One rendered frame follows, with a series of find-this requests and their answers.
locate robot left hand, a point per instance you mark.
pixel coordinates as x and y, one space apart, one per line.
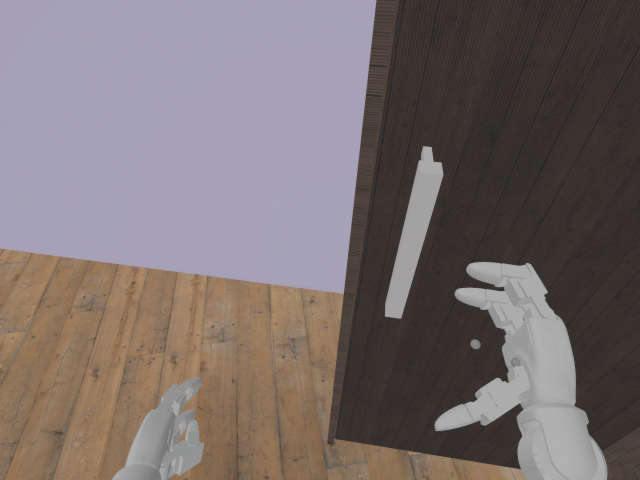
160 432

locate robot right hand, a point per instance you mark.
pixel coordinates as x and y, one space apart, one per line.
540 342

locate handle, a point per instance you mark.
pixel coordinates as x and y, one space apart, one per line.
424 193

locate wardrobe door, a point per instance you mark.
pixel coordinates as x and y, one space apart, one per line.
533 109
625 453

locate right robot forearm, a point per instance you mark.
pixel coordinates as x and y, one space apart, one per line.
556 445

